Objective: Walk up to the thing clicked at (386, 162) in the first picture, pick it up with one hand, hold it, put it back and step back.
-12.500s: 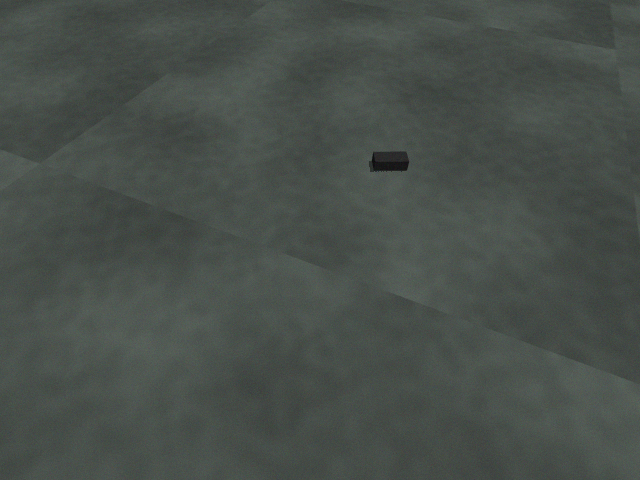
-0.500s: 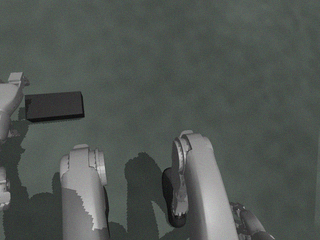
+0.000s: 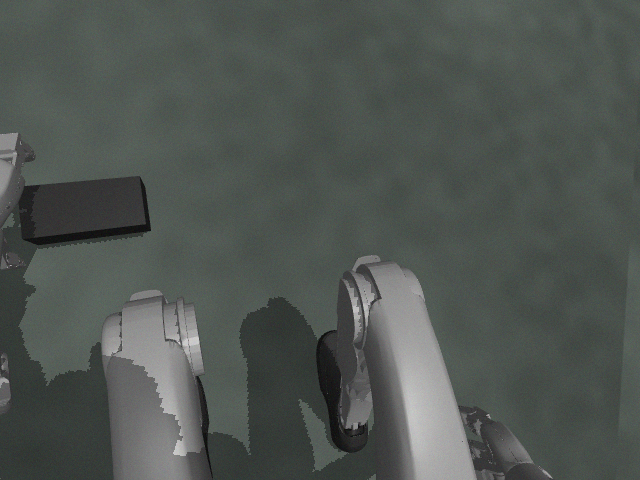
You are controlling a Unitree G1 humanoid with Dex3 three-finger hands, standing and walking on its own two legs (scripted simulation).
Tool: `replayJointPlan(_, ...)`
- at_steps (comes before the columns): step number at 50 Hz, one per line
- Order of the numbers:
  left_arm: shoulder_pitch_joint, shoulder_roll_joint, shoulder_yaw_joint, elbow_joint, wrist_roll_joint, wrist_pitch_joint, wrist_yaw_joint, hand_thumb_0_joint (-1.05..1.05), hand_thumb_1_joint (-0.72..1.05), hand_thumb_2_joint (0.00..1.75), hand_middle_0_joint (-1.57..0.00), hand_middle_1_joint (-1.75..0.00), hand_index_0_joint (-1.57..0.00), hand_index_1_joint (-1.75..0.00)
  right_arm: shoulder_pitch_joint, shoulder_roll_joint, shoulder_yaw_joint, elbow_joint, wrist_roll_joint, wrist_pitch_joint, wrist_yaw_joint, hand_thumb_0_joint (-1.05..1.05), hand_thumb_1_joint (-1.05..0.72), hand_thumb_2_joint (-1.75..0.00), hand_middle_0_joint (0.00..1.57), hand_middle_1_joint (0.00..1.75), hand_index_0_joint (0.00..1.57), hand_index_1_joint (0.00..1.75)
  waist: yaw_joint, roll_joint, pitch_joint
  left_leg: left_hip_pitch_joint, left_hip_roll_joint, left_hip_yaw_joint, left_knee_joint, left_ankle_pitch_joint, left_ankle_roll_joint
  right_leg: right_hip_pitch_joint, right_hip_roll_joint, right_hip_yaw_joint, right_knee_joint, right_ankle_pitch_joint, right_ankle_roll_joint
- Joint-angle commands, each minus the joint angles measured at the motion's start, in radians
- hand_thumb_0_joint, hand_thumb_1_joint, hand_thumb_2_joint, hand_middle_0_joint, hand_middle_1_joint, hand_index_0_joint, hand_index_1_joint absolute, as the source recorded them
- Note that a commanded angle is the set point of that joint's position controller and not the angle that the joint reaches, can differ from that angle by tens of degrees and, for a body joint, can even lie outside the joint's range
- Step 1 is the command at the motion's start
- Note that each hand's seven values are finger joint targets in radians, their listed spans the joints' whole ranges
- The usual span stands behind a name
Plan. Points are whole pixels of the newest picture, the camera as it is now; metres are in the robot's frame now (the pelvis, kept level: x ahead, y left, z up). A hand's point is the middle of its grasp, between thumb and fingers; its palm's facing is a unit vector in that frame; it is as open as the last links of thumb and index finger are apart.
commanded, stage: rise first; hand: left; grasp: from above
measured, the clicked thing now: (89, 210) +0.47 +0.26 -0.30
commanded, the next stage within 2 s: approach in 0.08 s
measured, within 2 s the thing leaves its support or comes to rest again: neither
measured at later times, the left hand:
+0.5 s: hand (65, 203) +0.45 +0.26 -0.20, palm faces -0.43 -0.05 -0.90, open 14.1 cm
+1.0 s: hand (27, 219) +0.43 +0.30 -0.20, palm faces -0.57 -0.09 -0.81, open 14.1 cm
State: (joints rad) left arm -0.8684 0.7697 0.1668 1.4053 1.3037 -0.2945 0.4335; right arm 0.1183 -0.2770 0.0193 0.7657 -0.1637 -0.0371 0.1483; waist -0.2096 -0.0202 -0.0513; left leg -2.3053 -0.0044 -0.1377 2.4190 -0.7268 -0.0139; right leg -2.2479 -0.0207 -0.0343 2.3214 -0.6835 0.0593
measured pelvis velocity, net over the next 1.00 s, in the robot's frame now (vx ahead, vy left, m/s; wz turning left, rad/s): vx -0.01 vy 0.00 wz -0.01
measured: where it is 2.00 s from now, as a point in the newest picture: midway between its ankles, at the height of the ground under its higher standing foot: (270, 433)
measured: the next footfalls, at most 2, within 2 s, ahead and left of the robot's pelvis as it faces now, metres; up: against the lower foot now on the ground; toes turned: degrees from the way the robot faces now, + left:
none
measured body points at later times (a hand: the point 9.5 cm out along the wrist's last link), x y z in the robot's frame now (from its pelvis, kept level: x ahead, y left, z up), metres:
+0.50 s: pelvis +0.00 +0.00 -0.01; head +0.24 +0.08 +0.36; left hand +0.47 +0.26 -0.15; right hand +0.05 -0.28 -0.10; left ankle +0.07 +0.13 -0.30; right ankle +0.10 -0.14 -0.30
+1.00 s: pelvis -0.01 +0.00 -0.01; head +0.25 +0.05 +0.35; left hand +0.46 +0.31 -0.15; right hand +0.03 -0.28 -0.12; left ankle +0.07 +0.13 -0.30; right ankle +0.10 -0.14 -0.30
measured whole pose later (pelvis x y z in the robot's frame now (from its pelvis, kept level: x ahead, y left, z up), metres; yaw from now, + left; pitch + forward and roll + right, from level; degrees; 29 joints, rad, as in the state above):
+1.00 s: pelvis -0.01 +0.00 -0.01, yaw -1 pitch +33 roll -8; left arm -0.93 0.79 0.08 1.44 1.16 -0.22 0.28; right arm 0.16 -0.30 0.08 0.75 -0.15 -0.06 0.18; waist -0.23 0.01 0.04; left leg -2.33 -0.01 -0.16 2.46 -0.71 -0.02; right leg -2.27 -0.01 -0.05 2.35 -0.66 0.06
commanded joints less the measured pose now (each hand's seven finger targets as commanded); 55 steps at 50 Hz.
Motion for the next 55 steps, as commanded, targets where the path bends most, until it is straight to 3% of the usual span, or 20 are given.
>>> replayJointPlan(1,-0.259,0.286,0.035,-0.116,-0.016,-0.002,0.034,0.00,-0.57,1.03,-0.06,-1.01,-0.05,-1.02,0.205,-0.247,-0.075,-0.010,-0.005,-0.001,-0.012,0.00,-0.90,-0.90,0.20,0.30,0.20,0.30,0.003,0.288,-0.671,0.529,-0.023,0.104,-0.259,0.234,0.046,0.310,0.033,-0.105,-0.211,0.224,-0.083)
replayJointPlan(8,-0.260,0.281,0.032,-0.087,-0.014,-0.009,0.040,0.00,-0.57,1.03,-0.06,-1.01,-0.06,-1.01,0.207,-0.256,-0.065,-0.012,-0.009,0.002,-0.010,0.00,-0.90,-0.90,0.20,0.30,0.20,0.30,-0.009,0.277,-0.653,0.524,-0.022,0.098,-0.252,0.237,0.045,0.305,0.035,-0.114,-0.208,0.227,-0.079)
replayJointPlan(9,-0.291,0.279,0.020,-0.096,-0.013,-0.014,0.040,0.00,-0.61,1.11,-0.07,-0.96,-0.02,-1.00,0.201,-0.253,-0.063,-0.007,-0.008,0.001,-0.009,0.00,-0.91,-0.90,0.20,0.30,0.20,0.30,-0.018,0.296,-0.652,0.520,-0.023,0.097,-0.252,0.231,0.046,0.298,0.036,-0.115,-0.204,0.222,-0.079)
replayJointPlan(11,-0.292,0.260,0.006,-0.079,-0.004,-0.013,0.039,0.00,-0.53,0.99,-0.06,-1.04,-0.07,-1.02,0.208,-0.259,-0.062,-0.004,-0.014,0.000,-0.005,0.00,-0.90,-0.90,0.20,0.30,0.20,0.30,-0.031,0.303,-0.636,0.527,-0.022,0.091,-0.255,0.230,0.045,0.281,0.036,-0.123,-0.196,0.219,-0.076)
replayJointPlan(15,-0.344,0.163,-0.073,-0.069,-0.004,-0.024,0.043,0.00,-0.55,1.01,-0.06,-1.03,-0.06,-1.03,0.218,-0.258,-0.061,0.003,-0.012,-0.010,-0.005,0.00,-0.90,-0.90,0.20,0.30,0.20,0.30,-0.071,0.310,-0.608,0.532,-0.019,0.079,-0.258,0.194,0.041,0.243,0.039,-0.136,-0.204,0.194,-0.077)
replayJointPlan(19,-0.422,0.128,-0.109,-0.065,0.005,-0.022,0.080,0.00,-0.54,1.01,-0.06,-1.04,-0.07,-1.03,0.229,-0.262,-0.057,0.007,-0.015,-0.020,-0.009,0.00,-0.90,-0.90,0.20,0.30,0.20,0.30,-0.105,0.297,-0.626,0.515,-0.018,0.080,-0.237,0.186,0.042,0.249,0.047,-0.139,-0.207,0.200,-0.077)
replayJointPlan(22,-0.464,0.144,-0.098,-0.012,0.029,0.007,0.125,0.00,-0.54,1.00,-0.06,-1.04,-0.07,-1.03,0.238,-0.267,-0.046,0.015,-0.020,-0.034,-0.007,0.00,-0.90,-0.90,0.20,0.30,0.20,0.30,-0.119,0.332,-0.608,0.535,-0.013,0.080,-0.235,0.199,0.038,0.226,0.044,-0.147,-0.189,0.214,-0.073)
replayJointPlan(25,-0.477,0.220,-0.036,0.018,0.057,0.054,0.183,0.00,-0.54,1.00,-0.06,-1.04,-0.07,-1.03,0.229,-0.275,-0.037,0.000,-0.023,-0.037,-0.004,0.00,-0.90,-0.90,0.20,0.30,0.20,0.30,-0.106,0.382,-0.642,0.559,-0.010,0.083,-0.244,0.232,0.032,0.230,0.043,-0.146,-0.167,0.247,-0.076)
replayJointPlan(28,-0.478,0.254,0.001,0.049,0.064,0.112,0.217,0.00,-0.55,1.01,-0.06,-1.02,-0.06,-1.02,0.213,-0.276,-0.029,-0.015,-0.024,-0.040,0.004,0.00,-0.90,-0.90,0.20,0.30,0.20,0.30,-0.098,0.418,-0.651,0.544,-0.012,0.096,-0.255,0.225,0.031,0.240,0.041,-0.138,-0.168,0.253,-0.080)
replayJointPlan(32,-0.485,0.261,-0.018,0.087,0.047,0.186,0.191,0.00,-0.55,1.01,-0.06,-1.02,-0.06,-1.02,0.193,-0.284,-0.010,-0.038,-0.012,-0.055,0.024,0.00,-0.90,-0.90,0.20,0.30,0.20,0.30,-0.106,0.419,-0.639,0.525,-0.011,0.097,-0.237,0.214,0.037,0.239,0.042,-0.135,-0.163,0.254,-0.089)
replayJointPlan(34,-0.423,0.300,0.005,0.074,0.014,0.212,0.165,0.00,-0.57,1.03,-0.06,-1.01,-0.05,-1.01,0.194,-0.290,-0.010,-0.046,0.002,-0.053,0.024,0.00,-0.90,-0.90,0.20,0.30,0.20,0.30,-0.070,0.402,-0.663,0.498,-0.016,0.109,-0.236,0.225,0.045,0.294,0.043,-0.122,-0.177,0.261,-0.092)
replayJointPlan(38,-0.328,0.323,0.011,0.042,-0.066,0.235,0.068,0.00,-0.57,1.02,-0.06,-1.02,-0.06,-1.02,0.212,-0.279,-0.004,-0.053,0.017,-0.051,0.029,0.00,-0.90,-0.90,0.20,0.30,0.20,0.30,-0.054,0.284,-0.670,0.401,-0.020,0.122,-0.214,0.236,0.067,0.420,0.045,-0.099,-0.201,0.276,-0.075)
replayJointPlan(40,-0.301,0.305,-0.009,0.038,-0.106,0.221,0.007,0.00,-0.56,1.00,-0.06,-1.04,-0.06,-1.04,0.214,-0.277,-0.005,-0.049,0.026,-0.045,0.028,0.00,-0.90,-0.90,0.20,0.30,0.20,0.30,-0.062,0.213,-0.651,0.335,-0.018,0.114,-0.201,0.223,0.074,0.453,0.046,-0.095,-0.204,0.270,-0.069)
replayJointPlan(43,-0.286,0.245,-0.053,0.015,-0.134,0.170,-0.087,0.00,-0.57,1.01,-0.06,-1.05,-0.06,-1.05,0.237,-0.277,-0.005,-0.033,0.022,-0.042,0.024,0.00,-0.91,-0.90,0.20,0.30,0.20,0.30,-0.090,0.151,-0.591,0.292,-0.022,0.106,-0.193,0.204,0.076,0.463,0.046,-0.097,-0.218,0.256,-0.063)
replayJointPlan(47,-0.277,0.144,-0.102,-0.082,-0.159,0.044,-0.148,0.00,-0.56,1.00,-0.06,-1.07,-0.07,-1.06,0.267,-0.280,-0.024,-0.022,0.009,-0.030,0.016,0.00,-0.91,-0.90,0.20,0.30,0.20,0.30,-0.089,0.169,-0.599,0.339,-0.023,0.094,-0.189,0.208,0.052,0.458,0.048,-0.114,-0.231,0.241,-0.071)
replayJointPlan(50,-0.322,0.184,-0.077,-0.307,-0.155,-0.063,-0.121,0.00,-0.52,0.98,-0.07,-1.08,-0.09,-1.06,0.287,-0.296,-0.058,-0.037,0.008,-0.023,0.008,0.00,-0.91,-0.90,0.20,0.30,0.20,0.30,-0.058,0.278,-0.697,0.492,-0.018,0.086,-0.198,0.244,0.025,0.445,0.045,-0.122,-0.233,0.243,-0.083)
replayJointPlan(51,-0.302,0.202,-0.058,-0.453,-0.157,-0.085,-0.095,0.00,-0.51,0.97,-0.08,-1.07,-0.10,-1.05,0.270,-0.293,-0.077,-0.053,0.010,-0.018,0.004,0.00,-0.91,-0.90,0.20,0.30,0.20,0.30,-0.029,0.339,-0.784,0.582,-0.015,0.085,-0.210,0.274,0.015,0.437,0.043,-0.118,-0.221,0.263,-0.088)
replayJointPlan(52,-0.278,0.205,-0.045,-0.528,-0.145,-0.091,-0.064,0.00,-0.51,0.97,-0.08,-1.06,-0.09,-1.04,0.252,-0.297,-0.091,-0.064,0.012,-0.010,0.000,0.00,-0.91,-0.90,0.20,0.30,0.20,0.30,-0.023,0.396,-0.826,0.655,-0.013,0.077,-0.223,0.309,0.005,0.406,0.038,-0.124,-0.198,0.282,-0.092)
replayJointPlan(54,-0.258,0.204,-0.036,-0.518,-0.096,-0.073,0.008,0.00,-0.53,0.97,-0.07,-1.04,-0.08,-1.03,0.205,-0.286,-0.099,-0.068,0.010,0.007,-0.001,0.00,-0.91,-0.90,0.20,0.30,0.20,0.30,-0.005,0.431,-0.795,0.674,-0.008,0.077,-0.249,0.301,0.000,0.327,0.036,-0.120,-0.174,0.274,-0.104)
replayJointPlan(55,-0.310,0.197,-0.028,-0.468,-0.072,-0.059,0.045,0.00,-0.53,0.98,-0.06,-1.03,-0.07,-1.02,0.199,-0.283,-0.106,-0.051,0.012,0.013,-0.006,0.00,-0.90,-0.89,0.20,0.30,0.20,0.30,-0.026,0.422,-0.751,0.640,-0.009,0.077,-0.259,0.269,0.002,0.281,0.036,-0.124,-0.173,0.251,-0.103)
